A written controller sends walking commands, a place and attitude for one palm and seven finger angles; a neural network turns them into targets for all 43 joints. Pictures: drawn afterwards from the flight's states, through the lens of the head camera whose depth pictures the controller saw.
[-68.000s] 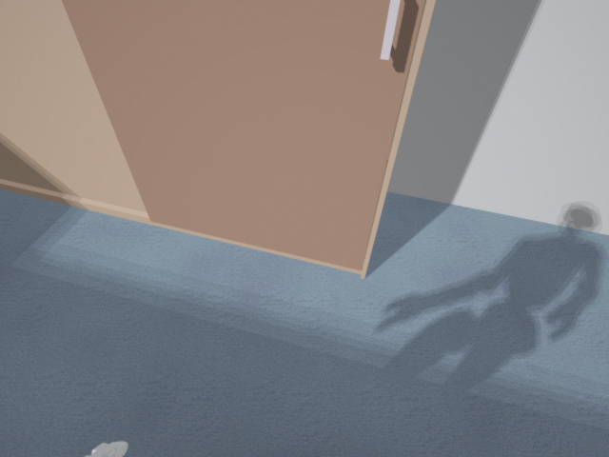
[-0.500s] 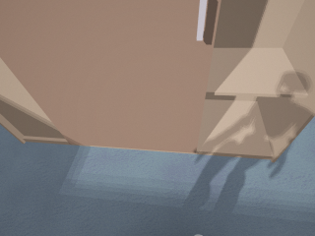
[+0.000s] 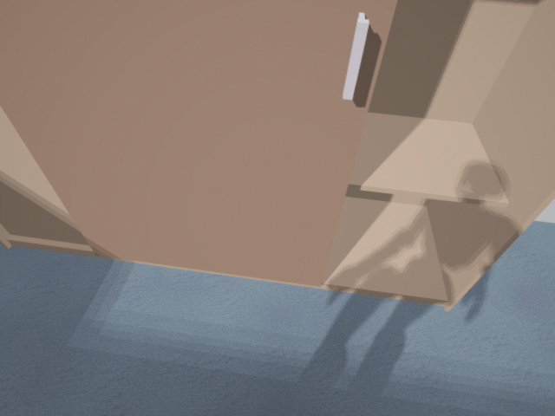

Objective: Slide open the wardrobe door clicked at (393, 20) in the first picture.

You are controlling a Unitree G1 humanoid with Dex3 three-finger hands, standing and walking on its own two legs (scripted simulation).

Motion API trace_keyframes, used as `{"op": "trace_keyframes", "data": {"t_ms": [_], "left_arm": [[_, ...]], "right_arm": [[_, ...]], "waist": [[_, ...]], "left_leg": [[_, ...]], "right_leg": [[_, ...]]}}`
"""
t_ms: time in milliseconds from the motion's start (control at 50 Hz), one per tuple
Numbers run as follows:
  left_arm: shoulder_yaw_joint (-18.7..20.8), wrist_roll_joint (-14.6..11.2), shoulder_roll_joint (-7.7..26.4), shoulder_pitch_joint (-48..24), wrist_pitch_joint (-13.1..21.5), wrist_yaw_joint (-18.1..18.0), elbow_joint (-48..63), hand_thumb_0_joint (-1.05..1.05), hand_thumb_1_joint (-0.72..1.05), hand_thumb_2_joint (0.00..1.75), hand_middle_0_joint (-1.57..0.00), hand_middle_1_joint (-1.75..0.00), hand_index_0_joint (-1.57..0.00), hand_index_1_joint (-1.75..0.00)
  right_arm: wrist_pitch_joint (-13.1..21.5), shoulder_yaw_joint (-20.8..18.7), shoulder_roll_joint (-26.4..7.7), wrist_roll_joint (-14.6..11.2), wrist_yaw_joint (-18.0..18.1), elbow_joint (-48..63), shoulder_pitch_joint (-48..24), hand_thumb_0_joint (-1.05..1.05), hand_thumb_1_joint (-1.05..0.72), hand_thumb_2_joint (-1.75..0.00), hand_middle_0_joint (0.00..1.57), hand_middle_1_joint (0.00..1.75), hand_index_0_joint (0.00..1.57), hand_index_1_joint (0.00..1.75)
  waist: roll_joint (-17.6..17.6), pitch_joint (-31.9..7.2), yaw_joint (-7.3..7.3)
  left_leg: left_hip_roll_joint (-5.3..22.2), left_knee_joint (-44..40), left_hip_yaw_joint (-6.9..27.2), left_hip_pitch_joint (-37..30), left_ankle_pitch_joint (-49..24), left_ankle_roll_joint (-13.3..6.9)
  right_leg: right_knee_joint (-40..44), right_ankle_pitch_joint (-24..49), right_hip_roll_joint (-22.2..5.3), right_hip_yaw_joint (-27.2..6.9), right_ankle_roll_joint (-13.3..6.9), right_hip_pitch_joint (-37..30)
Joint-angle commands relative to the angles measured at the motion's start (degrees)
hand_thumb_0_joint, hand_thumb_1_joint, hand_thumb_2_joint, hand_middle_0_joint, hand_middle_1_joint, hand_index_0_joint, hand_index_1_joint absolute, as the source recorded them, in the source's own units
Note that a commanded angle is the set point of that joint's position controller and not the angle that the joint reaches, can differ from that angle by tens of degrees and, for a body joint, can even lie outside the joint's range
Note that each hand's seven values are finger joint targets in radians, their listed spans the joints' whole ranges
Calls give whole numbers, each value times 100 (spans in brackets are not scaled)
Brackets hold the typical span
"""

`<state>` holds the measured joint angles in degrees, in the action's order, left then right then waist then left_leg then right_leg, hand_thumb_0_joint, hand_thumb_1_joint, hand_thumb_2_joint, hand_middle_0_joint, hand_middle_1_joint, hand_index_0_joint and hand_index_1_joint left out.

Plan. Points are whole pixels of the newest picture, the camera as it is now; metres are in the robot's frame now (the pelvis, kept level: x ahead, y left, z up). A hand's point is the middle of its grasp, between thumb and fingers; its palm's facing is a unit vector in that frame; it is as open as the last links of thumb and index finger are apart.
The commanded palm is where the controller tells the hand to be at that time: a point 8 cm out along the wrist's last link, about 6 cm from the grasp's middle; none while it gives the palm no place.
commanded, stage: let the arm hang, fingers relaxed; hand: right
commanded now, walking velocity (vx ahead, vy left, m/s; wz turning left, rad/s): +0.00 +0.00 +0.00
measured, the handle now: (354, 57) +0.70 -0.10 +0.20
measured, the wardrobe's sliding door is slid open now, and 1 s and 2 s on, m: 0.50 0.50 0.50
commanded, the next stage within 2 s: look to check the result in 0.22 s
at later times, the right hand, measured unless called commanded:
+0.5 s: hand out of the picture +0.06 -0.22 -0.16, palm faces -0.03 +0.96 -0.29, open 7.4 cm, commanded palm none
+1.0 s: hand out of the picture +0.09 -0.22 -0.16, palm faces -0.04 +0.95 -0.30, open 7.4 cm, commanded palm none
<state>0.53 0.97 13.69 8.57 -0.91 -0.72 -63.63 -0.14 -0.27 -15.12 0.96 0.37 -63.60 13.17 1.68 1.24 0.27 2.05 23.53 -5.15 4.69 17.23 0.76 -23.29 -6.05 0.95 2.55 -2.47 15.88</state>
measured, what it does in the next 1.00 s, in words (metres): stands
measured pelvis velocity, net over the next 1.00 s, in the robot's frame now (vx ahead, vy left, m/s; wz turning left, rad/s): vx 0.03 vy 0.01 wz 0.02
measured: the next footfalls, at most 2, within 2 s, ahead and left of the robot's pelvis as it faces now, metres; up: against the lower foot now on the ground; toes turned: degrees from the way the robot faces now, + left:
none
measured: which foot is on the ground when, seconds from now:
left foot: down 0.00-1.00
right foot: down 0.00-1.00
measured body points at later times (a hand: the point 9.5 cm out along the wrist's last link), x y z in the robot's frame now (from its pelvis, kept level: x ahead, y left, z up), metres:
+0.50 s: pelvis +0.02 +0.01 +0.00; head +0.04 +0.01 +0.45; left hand +0.07 +0.29 -0.14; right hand +0.07 -0.27 -0.14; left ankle -0.05 +0.12 -0.74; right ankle +0.07 -0.09 -0.74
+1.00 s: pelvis +0.03 +0.01 +0.01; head +0.05 +0.01 +0.45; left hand +0.11 +0.30 -0.13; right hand +0.09 -0.27 -0.14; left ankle -0.05 +0.12 -0.74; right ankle +0.07 -0.09 -0.74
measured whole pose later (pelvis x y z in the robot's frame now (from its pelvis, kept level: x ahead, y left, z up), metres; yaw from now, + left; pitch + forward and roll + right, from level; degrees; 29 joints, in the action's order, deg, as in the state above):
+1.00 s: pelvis +0.03 +0.01 +0.01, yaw +1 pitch -1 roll +0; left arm 0.0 0.5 17.5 4.8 -0.1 -0.8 -65.2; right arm 0.3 0.0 -17.2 0.7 0.3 -64.2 8.7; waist -0.4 2.5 0.1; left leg 1.3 16.8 -4.4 -0.8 16.3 0.2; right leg -20.1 -7.3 0.3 3.2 -1.2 11.6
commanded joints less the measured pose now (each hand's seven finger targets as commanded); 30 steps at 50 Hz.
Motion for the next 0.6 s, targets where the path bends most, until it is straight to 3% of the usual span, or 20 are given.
{"op": "trace_keyframes", "data": {"t_ms": [0,240,500,580], "left_arm": [[183,14,1023,-60,151,-47,229,0,90,90,-20,-30,-20,-30],[162,-4,1219,-234,206,-59,149,0,90,90,-20,-30,-20,-30],[170,-25,1414,-349,214,-68,138,0,90,90,-20,-30,-20,-30],[161,-31,1454,-414,195,-60,157,0,90,90,-20,-30,-20,-30]], "right_arm": [[121,-154,-881,2,47,136,178,0,-90,-90,20,30,20,30],[165,-195,-1057,-20,40,172,-141,0,-90,-90,20,30,20,30],[172,-202,-1215,-29,55,158,-313,0,-90,-90,20,30,20,30],[168,-196,-1258,-21,56,170,-345,0,-90,-90,20,30,20,30]], "waist": [[-294,94,-19],[-56,-123,-47],[-229,-303,-56],[-295,-197,-50]], "left_leg": [[507,-718,489,662,4,-307],[584,-861,552,356,-503,-299],[641,-917,505,132,-1057,-267],[626,-991,519,184,-996,-261]], "right_leg": [[510,-71,-714,-910,-38,-553],[414,569,-754,-849,-7,-792],[314,1093,-828,-803,-8,-1016],[352,1020,-834,-799,-4,-1031]]}}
